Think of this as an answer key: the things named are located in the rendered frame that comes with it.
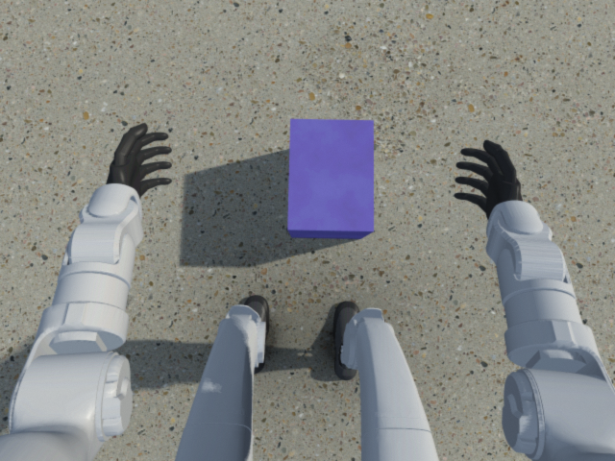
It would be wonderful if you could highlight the carton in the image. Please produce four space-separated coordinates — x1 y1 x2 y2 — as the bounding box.
287 119 374 239

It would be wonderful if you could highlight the left robot hand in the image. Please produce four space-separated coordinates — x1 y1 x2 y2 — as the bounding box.
106 123 172 199

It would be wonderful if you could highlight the right robot shin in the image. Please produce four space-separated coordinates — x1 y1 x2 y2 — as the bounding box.
340 308 395 370

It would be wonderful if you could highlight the robot left forearm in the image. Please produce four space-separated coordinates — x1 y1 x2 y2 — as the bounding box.
9 183 143 434

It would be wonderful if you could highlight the right robot upper arm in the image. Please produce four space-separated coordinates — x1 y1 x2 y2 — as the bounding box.
502 368 615 461

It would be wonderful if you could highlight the left robot thigh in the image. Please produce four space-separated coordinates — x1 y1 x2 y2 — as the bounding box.
175 314 266 461

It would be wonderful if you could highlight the right robot hand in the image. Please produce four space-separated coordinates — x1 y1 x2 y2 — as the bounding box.
455 140 523 220

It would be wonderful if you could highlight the robot right forearm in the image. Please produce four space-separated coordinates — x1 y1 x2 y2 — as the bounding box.
486 201 615 395

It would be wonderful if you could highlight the left robot upper arm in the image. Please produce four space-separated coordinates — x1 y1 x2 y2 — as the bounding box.
0 352 133 461

